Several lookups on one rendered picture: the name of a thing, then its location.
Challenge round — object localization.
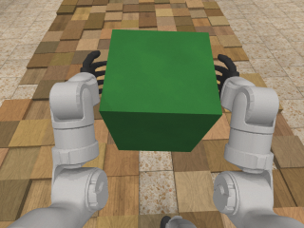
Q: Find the right robot upper arm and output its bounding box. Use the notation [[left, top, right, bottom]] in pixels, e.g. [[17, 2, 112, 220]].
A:
[[213, 171, 304, 228]]

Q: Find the left robot upper arm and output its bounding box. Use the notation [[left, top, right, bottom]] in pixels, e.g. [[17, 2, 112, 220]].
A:
[[7, 167, 109, 228]]

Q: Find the right robot forearm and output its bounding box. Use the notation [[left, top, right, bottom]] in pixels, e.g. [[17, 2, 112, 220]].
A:
[[220, 76, 279, 205]]

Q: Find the robot left hand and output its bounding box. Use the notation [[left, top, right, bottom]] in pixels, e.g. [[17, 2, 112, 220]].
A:
[[80, 50, 107, 94]]

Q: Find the left robot forearm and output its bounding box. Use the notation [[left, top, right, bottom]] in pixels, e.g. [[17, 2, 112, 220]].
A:
[[48, 72, 100, 201]]

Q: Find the carton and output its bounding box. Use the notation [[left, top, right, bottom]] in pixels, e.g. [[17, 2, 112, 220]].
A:
[[99, 29, 222, 152]]

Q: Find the robot right hand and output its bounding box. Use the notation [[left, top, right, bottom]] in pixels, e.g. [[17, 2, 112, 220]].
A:
[[214, 54, 239, 99]]

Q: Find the right robot foot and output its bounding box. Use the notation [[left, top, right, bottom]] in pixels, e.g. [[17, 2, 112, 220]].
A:
[[160, 216, 171, 228]]

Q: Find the robot right thigh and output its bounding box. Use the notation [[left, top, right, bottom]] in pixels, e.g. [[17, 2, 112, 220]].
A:
[[165, 218, 197, 228]]

